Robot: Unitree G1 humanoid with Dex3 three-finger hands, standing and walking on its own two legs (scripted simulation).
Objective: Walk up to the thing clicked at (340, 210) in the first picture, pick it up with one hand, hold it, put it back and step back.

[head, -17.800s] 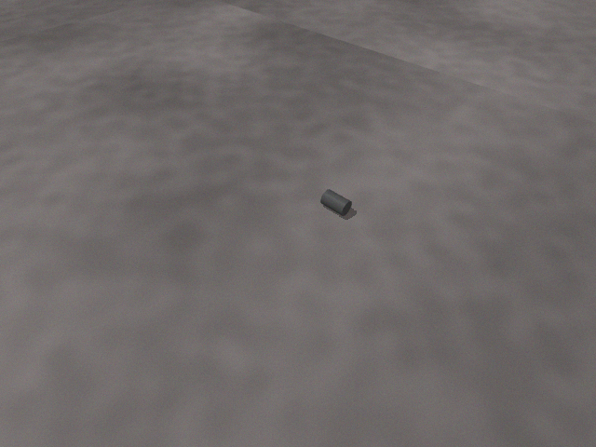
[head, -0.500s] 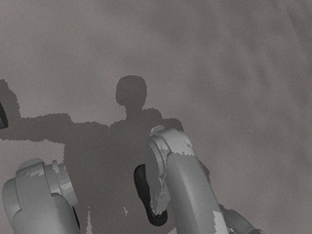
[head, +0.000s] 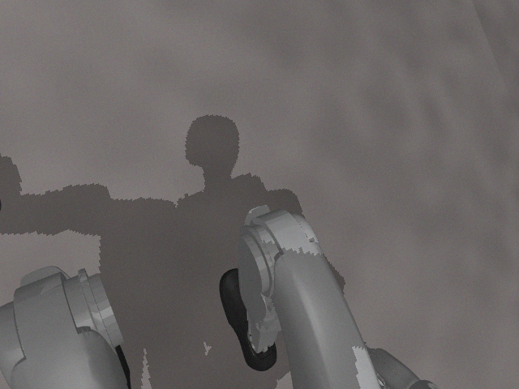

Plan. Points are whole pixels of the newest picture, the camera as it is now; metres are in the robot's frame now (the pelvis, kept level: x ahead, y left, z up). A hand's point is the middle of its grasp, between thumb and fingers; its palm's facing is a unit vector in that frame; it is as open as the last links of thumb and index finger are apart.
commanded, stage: close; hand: left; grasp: from above
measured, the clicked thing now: out of the picture +0.43 +0.34 -0.26
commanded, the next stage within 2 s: settle in 1.02 s
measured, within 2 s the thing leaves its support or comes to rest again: leaves its support in 1.44 s
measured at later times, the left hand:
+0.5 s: hand out of the picture +0.41 +0.33 -0.24, palm faces -0.42 -0.15 -0.89, open 10.8 cm
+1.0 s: hand out of the picture +0.41 +0.33 -0.23, palm faces -0.43 -0.16 -0.89, open 10.6 cm
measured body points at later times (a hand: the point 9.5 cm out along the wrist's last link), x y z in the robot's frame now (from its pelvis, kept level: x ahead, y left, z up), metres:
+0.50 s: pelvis +0.00 +0.00 +0.00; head +0.25 +0.13 +0.35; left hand +0.43 +0.34 -0.18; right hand +0.08 -0.26 -0.06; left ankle +0.06 +0.13 -0.26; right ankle +0.11 -0.12 -0.26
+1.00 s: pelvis +0.00 +0.00 +0.00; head +0.25 +0.12 +0.35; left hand +0.43 +0.34 -0.18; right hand +0.06 -0.26 -0.06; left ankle +0.06 +0.13 -0.26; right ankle +0.11 -0.12 -0.26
